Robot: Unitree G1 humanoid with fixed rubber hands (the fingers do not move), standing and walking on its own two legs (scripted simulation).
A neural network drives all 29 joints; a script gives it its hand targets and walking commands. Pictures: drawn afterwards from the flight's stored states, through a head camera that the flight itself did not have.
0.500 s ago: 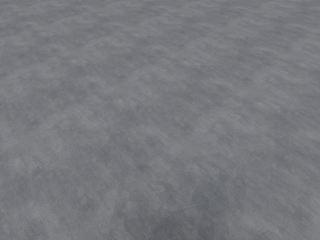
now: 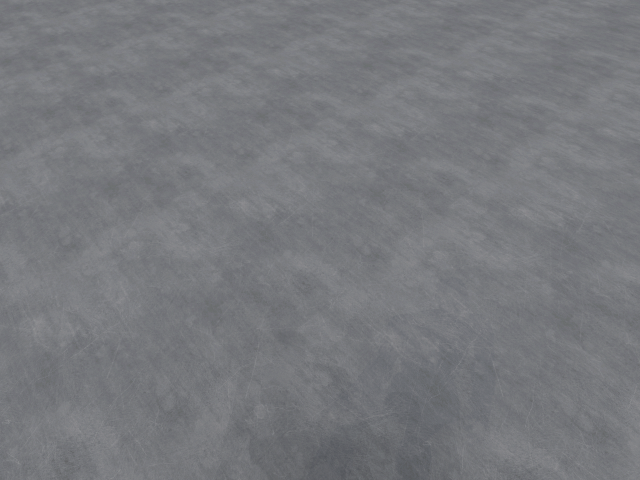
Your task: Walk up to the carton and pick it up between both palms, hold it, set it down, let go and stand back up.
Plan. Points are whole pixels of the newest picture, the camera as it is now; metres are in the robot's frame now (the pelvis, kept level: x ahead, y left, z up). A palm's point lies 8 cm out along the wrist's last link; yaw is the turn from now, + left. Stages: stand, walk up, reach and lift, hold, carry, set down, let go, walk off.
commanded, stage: stand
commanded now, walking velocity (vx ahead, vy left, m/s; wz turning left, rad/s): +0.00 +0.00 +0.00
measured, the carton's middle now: out of the picture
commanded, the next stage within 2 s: walk up in 1.00 s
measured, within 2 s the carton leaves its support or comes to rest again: neither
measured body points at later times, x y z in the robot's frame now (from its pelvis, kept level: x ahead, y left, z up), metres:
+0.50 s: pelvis -0.01 +0.00 +0.00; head +0.00 +0.00 +0.45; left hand -0.01 +0.22 -0.16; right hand -0.01 -0.23 -0.16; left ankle -0.01 +0.12 -0.74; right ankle -0.01 -0.12 -0.74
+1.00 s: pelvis -0.01 +0.00 +0.00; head +0.00 +0.00 +0.45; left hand -0.02 +0.22 -0.16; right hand -0.03 -0.23 -0.16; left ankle -0.01 +0.12 -0.74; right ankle -0.01 -0.12 -0.74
